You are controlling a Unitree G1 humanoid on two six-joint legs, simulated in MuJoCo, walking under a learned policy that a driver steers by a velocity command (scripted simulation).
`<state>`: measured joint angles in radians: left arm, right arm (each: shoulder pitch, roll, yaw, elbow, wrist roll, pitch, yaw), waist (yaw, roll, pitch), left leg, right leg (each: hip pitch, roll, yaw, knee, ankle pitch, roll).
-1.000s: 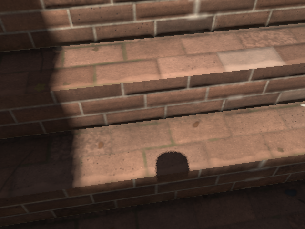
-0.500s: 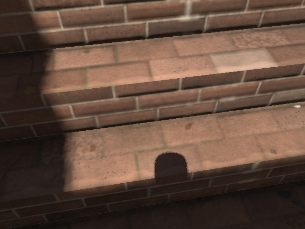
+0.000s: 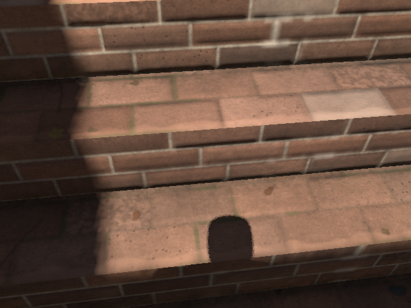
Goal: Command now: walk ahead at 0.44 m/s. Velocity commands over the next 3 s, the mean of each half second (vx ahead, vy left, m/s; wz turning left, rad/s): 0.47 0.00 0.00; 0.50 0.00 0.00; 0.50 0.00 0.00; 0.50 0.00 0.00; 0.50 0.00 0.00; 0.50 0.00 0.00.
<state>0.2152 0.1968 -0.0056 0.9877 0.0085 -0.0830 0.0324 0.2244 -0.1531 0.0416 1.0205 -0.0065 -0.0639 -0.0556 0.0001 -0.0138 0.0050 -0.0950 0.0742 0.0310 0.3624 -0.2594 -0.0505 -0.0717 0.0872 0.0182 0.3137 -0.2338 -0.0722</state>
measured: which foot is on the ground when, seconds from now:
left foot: down 0.00-1.00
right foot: down 0.00-1.00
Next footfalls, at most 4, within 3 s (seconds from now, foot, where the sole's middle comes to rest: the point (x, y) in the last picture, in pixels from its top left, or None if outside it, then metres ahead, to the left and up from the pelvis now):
none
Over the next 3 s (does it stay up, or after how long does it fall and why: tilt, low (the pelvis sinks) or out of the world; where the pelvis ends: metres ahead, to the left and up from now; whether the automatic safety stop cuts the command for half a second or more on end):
stays up -0.03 0.00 0.01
